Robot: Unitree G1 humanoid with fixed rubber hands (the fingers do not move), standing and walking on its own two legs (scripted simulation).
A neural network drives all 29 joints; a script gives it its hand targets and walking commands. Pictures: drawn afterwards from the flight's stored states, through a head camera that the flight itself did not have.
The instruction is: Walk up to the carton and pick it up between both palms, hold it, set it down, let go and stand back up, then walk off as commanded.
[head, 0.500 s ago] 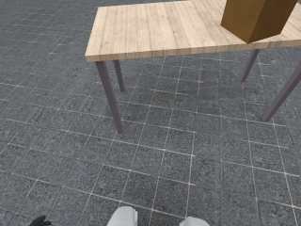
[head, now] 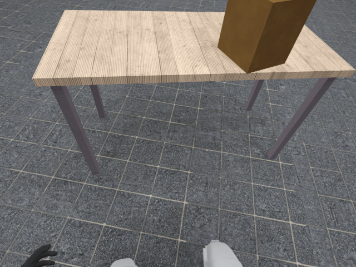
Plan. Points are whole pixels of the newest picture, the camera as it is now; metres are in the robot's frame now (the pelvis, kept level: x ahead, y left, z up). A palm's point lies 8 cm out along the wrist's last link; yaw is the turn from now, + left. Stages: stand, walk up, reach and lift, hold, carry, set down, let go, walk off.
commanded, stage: walk up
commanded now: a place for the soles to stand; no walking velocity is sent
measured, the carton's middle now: (260, 25) +0.90 -0.31 +0.12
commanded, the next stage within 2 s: none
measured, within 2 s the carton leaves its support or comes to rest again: neither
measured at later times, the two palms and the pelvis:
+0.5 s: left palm out of the picture +0.14 +0.19 -0.12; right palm out of the picture +0.18 -0.47 -0.06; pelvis +0.12 -0.13 +0.00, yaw +2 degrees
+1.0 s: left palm (142, 217) +0.24 +0.09 -0.08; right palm out of the picture +0.27 -0.57 -0.13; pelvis +0.18 -0.24 -0.01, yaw +7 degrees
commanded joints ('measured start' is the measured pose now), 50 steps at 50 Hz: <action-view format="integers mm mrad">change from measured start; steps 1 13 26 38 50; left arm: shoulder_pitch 115 11 43 47 -60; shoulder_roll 173 224 184 292 246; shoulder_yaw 85 65 30 60 31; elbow -33 -71 -35 53 91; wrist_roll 4 8 2 -17 -29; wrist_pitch -10 -70 -37 -96 -130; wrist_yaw -8 58 61 120 173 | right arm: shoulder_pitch -129 73 132 -16 -47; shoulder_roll -383 -237 -273 -146 -193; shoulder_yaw -112 -60 -91 -21 -66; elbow -78 17 -34 -91 -26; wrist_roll -16 25 21 24 -5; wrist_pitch -13 4 -29 73 107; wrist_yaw -5 3 -32 9 68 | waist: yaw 92 46 -16 87 43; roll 353 -115 173 -79 -127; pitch -22 19 -22 -111 -135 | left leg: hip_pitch -274 -289 206 -333 -255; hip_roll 136 -36 213 -113 -61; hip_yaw -160 -46 -484 -212 -120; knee -340 278 -351 386 273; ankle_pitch -392 -121 148 -236 -156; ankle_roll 206 78 272 83 77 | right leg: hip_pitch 252 126 -230 212 221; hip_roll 42 -112 18 -281 -242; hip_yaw -148 246 31 551 232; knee -142 -609 199 -699 -448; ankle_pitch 39 -274 -39 -323 221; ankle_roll -15 -231 -7 -184 -239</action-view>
